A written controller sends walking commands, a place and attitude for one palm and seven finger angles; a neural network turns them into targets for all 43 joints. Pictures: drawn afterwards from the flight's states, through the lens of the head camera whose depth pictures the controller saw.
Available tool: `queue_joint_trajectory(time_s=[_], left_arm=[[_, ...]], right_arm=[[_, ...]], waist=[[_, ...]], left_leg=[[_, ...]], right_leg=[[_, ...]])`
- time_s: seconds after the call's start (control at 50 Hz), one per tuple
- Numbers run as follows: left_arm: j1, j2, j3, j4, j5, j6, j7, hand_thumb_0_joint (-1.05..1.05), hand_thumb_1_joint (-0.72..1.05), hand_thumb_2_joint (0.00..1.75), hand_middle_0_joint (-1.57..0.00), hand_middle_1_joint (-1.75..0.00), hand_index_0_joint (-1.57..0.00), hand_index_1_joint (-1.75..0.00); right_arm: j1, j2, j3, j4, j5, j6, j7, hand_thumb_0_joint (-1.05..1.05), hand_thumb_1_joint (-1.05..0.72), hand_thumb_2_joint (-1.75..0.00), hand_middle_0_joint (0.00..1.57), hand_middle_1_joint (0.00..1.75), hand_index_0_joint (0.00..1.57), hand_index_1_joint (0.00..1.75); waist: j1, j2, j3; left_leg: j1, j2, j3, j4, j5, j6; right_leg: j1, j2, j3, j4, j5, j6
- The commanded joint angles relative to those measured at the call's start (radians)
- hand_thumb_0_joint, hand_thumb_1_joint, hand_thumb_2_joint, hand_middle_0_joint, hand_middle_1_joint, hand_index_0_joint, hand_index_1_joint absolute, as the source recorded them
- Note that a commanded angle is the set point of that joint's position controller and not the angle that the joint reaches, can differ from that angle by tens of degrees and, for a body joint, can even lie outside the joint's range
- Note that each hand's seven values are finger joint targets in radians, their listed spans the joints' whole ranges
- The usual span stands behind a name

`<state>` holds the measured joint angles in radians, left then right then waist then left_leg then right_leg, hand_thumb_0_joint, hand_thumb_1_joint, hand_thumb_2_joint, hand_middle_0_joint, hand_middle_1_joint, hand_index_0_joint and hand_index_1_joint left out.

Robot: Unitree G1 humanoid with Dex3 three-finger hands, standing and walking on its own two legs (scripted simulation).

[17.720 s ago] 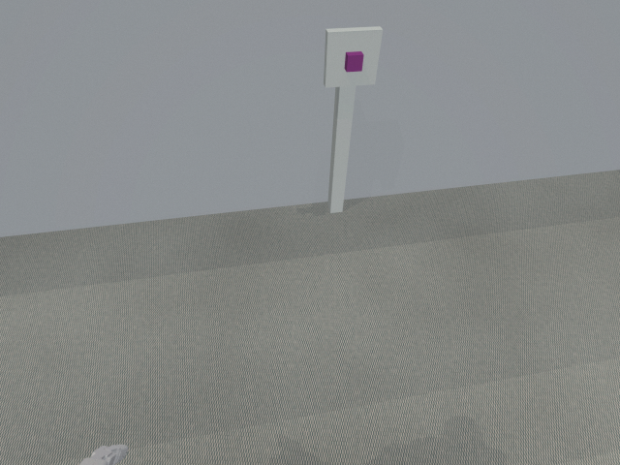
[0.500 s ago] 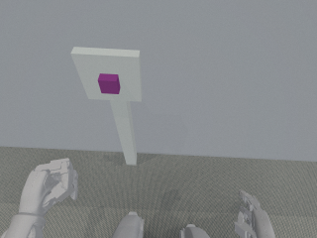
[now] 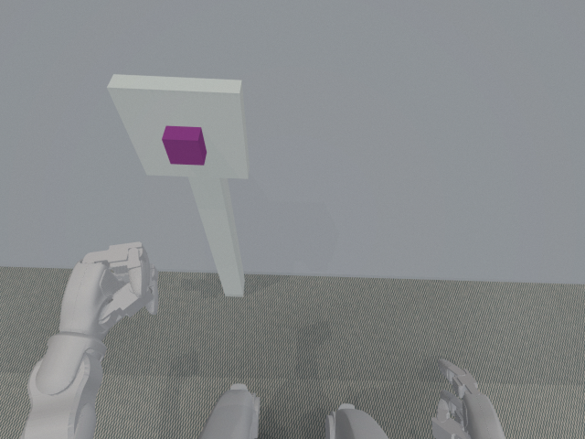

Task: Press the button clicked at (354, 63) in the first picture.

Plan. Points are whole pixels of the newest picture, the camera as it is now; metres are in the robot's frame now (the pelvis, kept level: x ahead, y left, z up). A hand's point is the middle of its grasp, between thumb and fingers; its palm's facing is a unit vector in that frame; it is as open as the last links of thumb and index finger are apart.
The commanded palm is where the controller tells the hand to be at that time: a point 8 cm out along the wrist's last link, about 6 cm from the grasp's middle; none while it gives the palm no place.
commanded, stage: aim a knuckle at the button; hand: left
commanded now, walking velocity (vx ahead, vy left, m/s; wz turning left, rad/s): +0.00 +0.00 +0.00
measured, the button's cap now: (185, 144) +0.52 +0.20 +0.07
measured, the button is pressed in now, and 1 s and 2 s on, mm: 0 0 0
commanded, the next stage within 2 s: press the button with the knuckle in 1.52 s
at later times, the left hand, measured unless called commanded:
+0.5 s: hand (184, 245) +0.36 +0.17 +0.04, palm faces -0.01 -1.00 -0.03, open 3.1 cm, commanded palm +0.35 +0.22 +0.04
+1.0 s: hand (211, 205) +0.43 +0.15 +0.03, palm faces +0.01 -1.00 -0.05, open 3.1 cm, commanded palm +0.40 +0.20 +0.03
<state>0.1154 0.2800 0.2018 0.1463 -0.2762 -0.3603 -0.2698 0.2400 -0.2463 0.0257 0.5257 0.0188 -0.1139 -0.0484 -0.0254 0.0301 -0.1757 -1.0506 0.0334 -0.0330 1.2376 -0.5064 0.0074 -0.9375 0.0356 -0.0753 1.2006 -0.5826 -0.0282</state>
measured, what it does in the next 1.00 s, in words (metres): stands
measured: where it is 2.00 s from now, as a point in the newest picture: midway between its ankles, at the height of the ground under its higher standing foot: outside the picture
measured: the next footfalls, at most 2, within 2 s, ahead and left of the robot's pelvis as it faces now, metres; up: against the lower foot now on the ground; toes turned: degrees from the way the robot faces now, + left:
none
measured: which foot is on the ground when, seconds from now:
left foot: down 0.00-1.00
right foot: down 0.00-1.00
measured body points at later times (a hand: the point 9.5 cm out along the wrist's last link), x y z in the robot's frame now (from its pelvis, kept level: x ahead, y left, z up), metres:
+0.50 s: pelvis +0.00 +0.00 +0.00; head +0.09 +0.01 +0.44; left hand +0.36 +0.23 +0.04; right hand +0.13 -0.25 -0.10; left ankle +0.05 +0.11 -0.63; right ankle +0.00 -0.11 -0.63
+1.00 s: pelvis +0.00 +0.00 -0.01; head +0.11 +0.00 +0.43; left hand +0.43 +0.20 +0.04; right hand +0.07 -0.26 -0.13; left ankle +0.05 +0.11 -0.63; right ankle +0.00 -0.11 -0.63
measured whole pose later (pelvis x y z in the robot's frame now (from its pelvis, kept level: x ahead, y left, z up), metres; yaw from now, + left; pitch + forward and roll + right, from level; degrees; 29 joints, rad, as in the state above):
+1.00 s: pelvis +0.00 +0.00 -0.01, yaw -1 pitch +23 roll -1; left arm -0.52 0.27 0.24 0.82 -0.12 -0.47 -0.11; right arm 0.31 -0.25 0.00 0.61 -0.01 0.04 0.01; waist -0.09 0.04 -0.18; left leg -1.14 0.04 0.01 1.24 -0.50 0.01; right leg -1.06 0.04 -0.03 1.24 -0.58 -0.03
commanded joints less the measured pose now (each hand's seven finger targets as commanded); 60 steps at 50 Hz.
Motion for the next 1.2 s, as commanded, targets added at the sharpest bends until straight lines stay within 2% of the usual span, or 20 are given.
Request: queue_joint_trajectory(time_s=[0.0, 0.14, 0.16, 0.2, 0.22, 0.28, 0.42, 0.46, 0.52, 0.6, 0.62, 0.66, 0.78, 0.8, 0.86, 1.0, 1.06, 1.08, 1.1, 1.18], left_arm=[[-0.152, 0.132, 0.072, -0.092, -0.005, -0.032, 0.019, 0.0, 0.9, 0.9, -1.3, -1.5, -1.3, -1.5], [-0.349, 0.119, 0.041, -0.068, 0.011, -0.08, 0.04, 0.0, 0.9, 0.9, -1.3, -1.5, -1.3, -1.5], [-0.362, 0.15, 0.068, -0.067, 0.011, -0.093, 0.049, 0.0, 0.9, 0.9, -1.3, -1.5, -1.3, -1.5], [-0.365, 0.145, 0.072, -0.038, 0.021, -0.111, 0.061, 0.0, 0.9, 0.9, -1.3, -1.5, -1.3, -1.5], [-0.377, 0.14, 0.065, -0.044, 0.028, -0.119, 0.068, 0.0, 0.9, 0.9, -1.3, -1.5, -1.3, -1.5], [-0.394, 0.127, 0.055, 0.051, 0.046, -0.108, 0.083, 0.0, 0.9, 0.9, -1.3, -1.5, -1.3, -1.5], [-0.578, 0.112, 0.03, 0.121, 0.063, -0.114, 0.094, 0.0, 0.9, 0.9, -1.3, -1.5, -1.3, -1.5], [-0.658, 0.106, 0.014, 0.132, 0.067, -0.131, 0.102, 0.0, 0.9, 0.9, -1.3, -1.5, -1.3, -1.5], [-0.707, 0.114, 0.027, 0.181, 0.082, -0.151, 0.121, 0.0, 0.9, 0.9, -1.3, -1.5, -1.3, -1.5], [-0.772, 0.134, 0.042, 0.316, 0.104, -0.147, 0.135, 0.0, 0.9, 0.9, -1.3, -1.5, -1.3, -1.5], [-0.808, 0.133, 0.036, 0.339, 0.112, -0.145, 0.138, 0.0, 0.9, 0.9, -1.3, -1.5, -1.3, -1.5], [-0.851, 0.13, 0.036, 0.355, 0.119, -0.146, 0.145, 0.0, 0.9, 0.9, -1.3, -1.5, -1.3, -1.5], [-0.977, 0.131, 0.047, 0.411, 0.128, -0.18, 0.166, 0.0, 0.9, 0.9, -1.3, -1.5, -1.3, -1.5], [-1.01, 0.153, 0.06, 0.417, 0.132, -0.188, 0.171, 0.0, 0.9, 0.9, -1.3, -1.5, -1.3, -1.5], [-0.921, 0.184, 0.1, 0.449, 0.137, -0.19, 0.176, 0.0, 0.9, 0.9, -1.3, -1.5, -1.3, -1.5], [-0.911, 0.182, 0.1, 0.502, 0.132, -0.171, 0.159, 0.0, 0.9, 0.9, -1.3, -1.5, -1.3, -1.5], [-0.97, 0.17, 0.087, 0.434, 0.12, -0.212, 0.152, 0.0, 0.9, 0.9, -1.3, -1.5, -1.3, -1.5], [-0.975, 0.203, 0.113, 0.422, 0.122, -0.229, 0.155, 0.0, 0.9, 0.9, -1.3, -1.5, -1.3, -1.5], [-0.987, 0.17, 0.078, 0.4, 0.123, -0.242, 0.148, 0.0, 0.9, 0.9, -1.3, -1.5, -1.3, -1.5], [-0.976, 0.121, 0.035, 0.451, 0.128, -0.239, 0.142, 0.0, 0.9, 0.9, -1.3, -1.5, -1.3, -1.5]], right_arm=[[-0.006, -0.149, -0.064, -0.13, 0.003, -0.028, 0.001, 0.0, -0.9, -0.9, 0.2, 0.3, 0.2, 0.3], [0.011, -0.152, -0.07, -0.104, -0.001, -0.022, 0.0, 0.0, -0.9, -0.9, 0.2, 0.3, 0.2, 0.3], [0.016, -0.154, -0.071, -0.099, -0.002, -0.022, -0.001, 0.0, -0.9, -0.9, 0.2, 0.3, 0.2, 0.3], [0.018, -0.15, -0.074, -0.091, -0.004, -0.019, 0.002, 0.0, -0.9, -0.9, 0.2, 0.3, 0.2, 0.3], [0.016, -0.149, -0.072, -0.088, -0.007, -0.017, 0.006, 0.0, -0.9, -0.9, 0.2, 0.3, 0.2, 0.3], [0.025, -0.153, -0.074, -0.077, -0.008, 0.0, 0.014, 0.0, -0.9, -0.9, 0.2, 0.3, 0.2, 0.3], [0.041, -0.155, -0.077, -0.066, -0.006, 0.025, 0.016, 0.0, -0.9, -0.9, 0.2, 0.3, 0.2, 0.3], [0.049, -0.156, -0.075, -0.054, -0.009, 0.027, 0.017, 0.0, -0.9, -0.9, 0.2, 0.3, 0.2, 0.3], [0.058, -0.157, -0.077, -0.036, -0.014, 0.033, 0.02, 0.0, -0.9, -0.9, 0.2, 0.3, 0.2, 0.3], [0.071, -0.158, -0.074, -0.021, -0.016, 0.052, 0.025, 0.0, -0.9, -0.9, 0.2, 0.3, 0.2, 0.3], [0.072, -0.157, -0.072, -0.019, -0.018, 0.057, 0.027, 0.0, -0.9, -0.9, 0.2, 0.3, 0.2, 0.3], [0.085, -0.159, -0.075, -0.02, -0.02, 0.064, 0.031, 0.0, -0.9, -0.9, 0.2, 0.3, 0.2, 0.3], [0.111, -0.157, -0.079, -0.004, -0.028, 0.08, 0.038, 0.0, -0.9, -0.9, 0.2, 0.3, 0.2, 0.3], [0.116, -0.16, -0.079, 0.004, -0.029, 0.084, 0.039, 0.0, -0.9, -0.9, 0.2, 0.3, 0.2, 0.3], [0.127, -0.165, -0.083, -0.007, -0.032, 0.099, 0.048, 0.0, -0.9, -0.9, 0.2, 0.3, 0.2, 0.3], [0.134, -0.16, -0.079, -0.021, -0.023, 0.135, 0.046, 0.0, -0.9, -0.9, 0.2, 0.3, 0.2, 0.3], [0.133, -0.157, -0.081, -0.017, -0.025, 0.129, 0.044, 0.0, -0.9, -0.9, 0.2, 0.3, 0.2, 0.3], [0.133, -0.16, -0.085, -0.008, -0.025, 0.128, 0.041, 0.0, -0.9, -0.9, 0.2, 0.3, 0.2, 0.3], [0.13, -0.154, -0.084, -0.005, -0.026, 0.125, 0.041, 0.0, -0.9, -0.9, 0.2, 0.3, 0.2, 0.3], [0.135, -0.158, -0.089, 0.017, -0.025, 0.121, 0.044, 0.0, -0.9, -0.9, 0.2, 0.3, 0.2, 0.3]], waist=[[-0.006, 0.019, -0.242], [-0.026, 0.014, -0.287], [-0.02, 0.0, -0.299], [-0.013, 0.011, -0.32], [-0.006, 0.051, -0.335], [-0.023, 0.001, -0.303], [-0.036, 0.016, -0.334], [-0.053, 0.018, -0.331], [-0.049, 0.025, -0.356], [-0.061, -0.017, -0.328], [-0.062, 0.0, -0.325], [-0.061, 0.031, -0.35], [-0.07, 0.034, -0.453], [-0.075, 0.052, -0.45], [-0.049, 0.021, -0.47], [-0.062, -0.046, -0.38], [-0.071, -0.011, -0.41], [-0.063, -0.011, -0.435], [-0.069, 0.037, -0.453], [-0.087, 0.041, -0.422]], left_leg=[[0.259, -0.02, -0.006, -0.174, 0.213, 0.023], [0.288, -0.018, -0.006, -0.166, 0.225, 0.026], [0.288, -0.017, -0.006, -0.16, 0.239, 0.026], [0.305, -0.017, -0.002, -0.163, 0.266, 0.023], [0.321, -0.016, -0.004, -0.166, 0.278, 0.02], [0.289, -0.016, 0.0, -0.161, 0.258, 0.023], [0.306, -0.017, 0.002, -0.154, 0.249, 0.02], [0.318, -0.014, -0.01, -0.148, 0.249, 0.02], [0.334, -0.013, -0.013, -0.142, 0.268, 0.016], [0.27, -0.018, -0.005, -0.13, 0.234, 0.019], [0.258, -0.019, -0.006, -0.13, 0.214, 0.018], [0.288, -0.02, -0.013, -0.127, 0.235, 0.016], [0.317, -0.019, -0.011, -0.101, 0.292, 0.015], [0.324, -0.016, -0.014, -0.101, 0.3, 0.013], [0.305, -0.02, -0.005, -0.108, 0.325, 0.016], [0.199, -0.027, 0.02, -0.12, 0.247, 0.026], [0.229, -0.028, 0.02, -0.113, 0.258, 0.028], [0.255, -0.023, 0.017, -0.11, 0.276, 0.024], [0.287, -0.024, 0.015, -0.111, 0.294, 0.023], [0.329, -0.019, 0.003, -0.112, 0.287, 0.019]], right_leg=[[0.091, 0.004, 0.043, -0.197, 0.25, 0.008], [0.087, 0.0, 0.053, -0.197, 0.265, 0.009], [0.1, 0.003, 0.055, -0.19, 0.278, 0.005], [0.101, 0.0, 0.054, -0.181, 0.309, 0.006], [0.092, 0.0, 0.049, -0.172, 0.313, 0.004], [0.08, 0.0, 0.051, -0.177, 0.306, 0.009], [0.065, -0.001, 0.057, -0.178, 0.306, 0.008], [0.04, 0.002, 0.05, -0.173, 0.296, 0.006], [0.024, 0.001, 0.049, -0.161, 0.309, 0.005], [0.024, 0.0, 0.057, -0.162, 0.297, 0.01], [0.016, -0.001, 0.057, -0.159, 0.277, 0.01], [-0.004, 0.001, 0.05, -0.15, 0.284, 0.003], [0.005, 0.002, 0.057, -0.133, 0.337, 0.007], [-0.007, 0.003, 0.055, -0.129, 0.339, 0.005], [0.048, 0.007, 0.058, -0.129, 0.376, 0.003], [0.091, 0.002, 0.076, -0.161, 0.356, 0.015], [0.091, 0.002, 0.084, -0.163, 0.367, 0.013], [0.086, 0.002, 0.083, -0.156, 0.378, 0.013], [0.074, 0.002, 0.081, -0.152, 0.387, 0.011], [0.011, 0.006, 0.064, -0.159, 0.352, 0.01]])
